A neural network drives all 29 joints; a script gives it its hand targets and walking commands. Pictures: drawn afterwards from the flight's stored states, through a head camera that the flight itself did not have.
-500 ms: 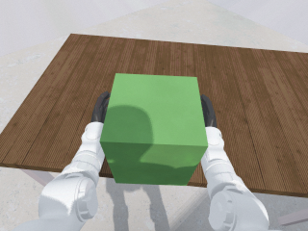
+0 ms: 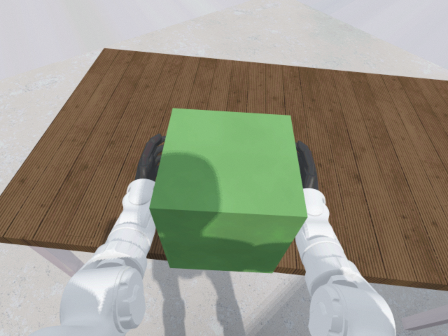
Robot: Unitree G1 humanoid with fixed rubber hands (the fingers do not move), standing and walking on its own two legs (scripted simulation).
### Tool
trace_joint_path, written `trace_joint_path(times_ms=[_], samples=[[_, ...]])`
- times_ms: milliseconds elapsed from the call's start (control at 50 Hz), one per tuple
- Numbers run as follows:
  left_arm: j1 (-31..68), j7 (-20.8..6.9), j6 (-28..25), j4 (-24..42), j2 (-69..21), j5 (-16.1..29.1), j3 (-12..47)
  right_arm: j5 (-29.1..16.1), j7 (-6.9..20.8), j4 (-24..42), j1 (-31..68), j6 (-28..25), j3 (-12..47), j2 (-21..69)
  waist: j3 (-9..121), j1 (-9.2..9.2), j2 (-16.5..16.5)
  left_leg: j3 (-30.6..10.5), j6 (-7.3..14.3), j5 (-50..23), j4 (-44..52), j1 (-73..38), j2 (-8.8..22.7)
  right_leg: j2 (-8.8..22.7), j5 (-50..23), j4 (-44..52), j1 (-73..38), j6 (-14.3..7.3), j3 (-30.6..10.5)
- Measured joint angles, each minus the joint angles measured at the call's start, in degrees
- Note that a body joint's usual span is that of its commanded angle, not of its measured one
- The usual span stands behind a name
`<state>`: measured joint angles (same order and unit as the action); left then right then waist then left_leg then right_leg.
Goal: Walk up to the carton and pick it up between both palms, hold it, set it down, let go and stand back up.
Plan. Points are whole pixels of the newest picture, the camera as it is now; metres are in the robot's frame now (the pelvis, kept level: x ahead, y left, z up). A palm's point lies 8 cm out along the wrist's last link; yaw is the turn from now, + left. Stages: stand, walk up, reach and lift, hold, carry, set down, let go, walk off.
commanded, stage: reach and lift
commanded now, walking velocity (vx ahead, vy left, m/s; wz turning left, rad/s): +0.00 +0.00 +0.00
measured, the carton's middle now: (226, 196) +0.35 -0.01 +0.03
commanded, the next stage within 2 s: none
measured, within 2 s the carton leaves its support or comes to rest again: leaves its support in 0.72 s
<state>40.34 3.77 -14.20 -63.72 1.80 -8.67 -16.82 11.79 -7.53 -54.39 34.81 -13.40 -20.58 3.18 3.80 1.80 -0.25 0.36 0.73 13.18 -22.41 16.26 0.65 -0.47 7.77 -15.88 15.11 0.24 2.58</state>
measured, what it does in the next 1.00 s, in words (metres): stands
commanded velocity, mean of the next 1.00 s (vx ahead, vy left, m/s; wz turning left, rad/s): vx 0.00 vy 0.00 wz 0.00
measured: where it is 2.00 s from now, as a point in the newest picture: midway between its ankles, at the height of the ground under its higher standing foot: outside the picture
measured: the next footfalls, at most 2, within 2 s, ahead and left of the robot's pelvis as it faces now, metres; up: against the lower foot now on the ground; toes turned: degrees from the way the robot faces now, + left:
none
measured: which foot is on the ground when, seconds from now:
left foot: down 0.00-1.00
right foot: down 0.00-1.00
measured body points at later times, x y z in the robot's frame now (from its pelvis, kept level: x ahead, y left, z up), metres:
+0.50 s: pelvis +0.00 +0.00 +0.00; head +0.03 +0.01 +0.45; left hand +0.41 +0.14 +0.04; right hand +0.38 -0.16 +0.05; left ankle -0.03 +0.10 -0.75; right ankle -0.01 -0.12 -0.75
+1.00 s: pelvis -0.01 +0.00 +0.00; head +0.00 +0.02 +0.45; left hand +0.40 +0.15 +0.08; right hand +0.38 -0.16 +0.08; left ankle -0.03 +0.10 -0.75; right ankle -0.01 -0.12 -0.75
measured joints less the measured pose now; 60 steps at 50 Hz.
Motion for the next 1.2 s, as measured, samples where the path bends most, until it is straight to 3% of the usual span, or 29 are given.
trace_joint_path(times_ms=[480, 740, 1040, 1200], samples=[[0.05, 0.79, -0.58, -1.01, 0.26, 2.42, 1.75, -3.13, -0.31, 0.28, -0.26, 0.72, 2.61, -0.94, 1.51, 0.51, -0.67, -0.19, 0.22, -0.05, -0.60, 2.01, -0.22, 0.24, 0.07, -0.51, 1.78, 0.17, 0.22], [-2.28, 3.68, -2.89, 0.89, 0.43, 6.06, 6.48, -6.31, -1.39, -0.37, -0.88, -1.55, 7.59, -2.70, 4.70, 0.77, -1.62, -1.07, 0.21, 0.30, -2.28, 4.96, -0.25, 0.21, 0.16, -1.13, 3.92, 0.28, 0.93], [3.12, 3.50, -4.85, -2.90, 0.64, 1.68, 3.37, -2.25, -1.57, -9.44, 4.47, -8.90, 2.07, -3.40, 3.78, -1.05, 1.35, -0.26, -0.17, -1.94, 0.39, 2.11, -0.01, -0.03, -1.83, 0.61, 1.79, -0.22, 0.13], [3.41, 3.50, -2.50, -2.48, 0.94, 1.91, 3.50, -3.64, -1.73, -11.04, 5.64, -7.65, 3.25, -3.88, 3.46, -1.58, 1.82, 0.47, -0.38, -3.08, 1.21, 3.34, 0.35, -0.35, -3.25, 1.52, 3.22, -0.51, -0.46]])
